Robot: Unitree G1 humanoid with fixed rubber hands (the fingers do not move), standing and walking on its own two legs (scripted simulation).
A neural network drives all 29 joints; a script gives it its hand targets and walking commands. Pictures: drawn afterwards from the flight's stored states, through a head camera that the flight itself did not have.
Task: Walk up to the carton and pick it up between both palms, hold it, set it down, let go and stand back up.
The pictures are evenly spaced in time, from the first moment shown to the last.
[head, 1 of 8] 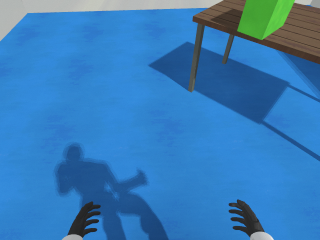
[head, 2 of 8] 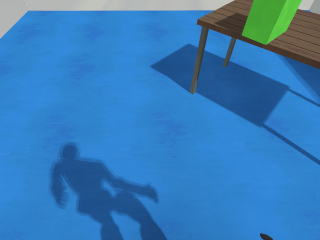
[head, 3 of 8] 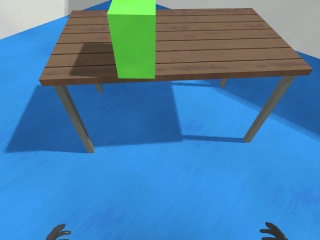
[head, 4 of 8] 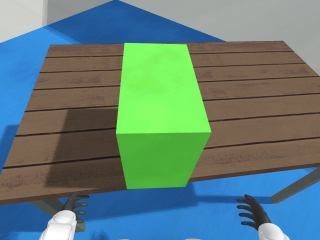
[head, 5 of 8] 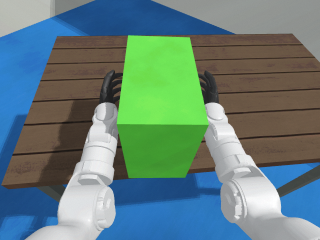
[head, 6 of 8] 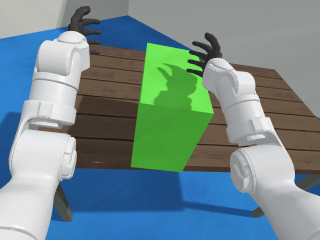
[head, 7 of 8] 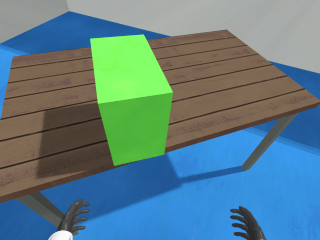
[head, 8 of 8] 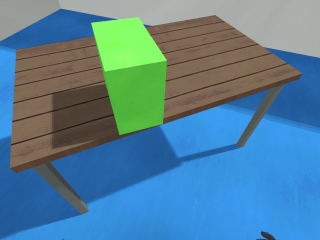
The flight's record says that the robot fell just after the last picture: no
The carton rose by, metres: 0.00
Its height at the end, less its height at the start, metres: +0.00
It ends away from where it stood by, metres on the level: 0.00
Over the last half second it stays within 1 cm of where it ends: yes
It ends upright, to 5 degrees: yes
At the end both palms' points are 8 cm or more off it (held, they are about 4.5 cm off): yes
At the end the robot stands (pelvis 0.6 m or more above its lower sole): yes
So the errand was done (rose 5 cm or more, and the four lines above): no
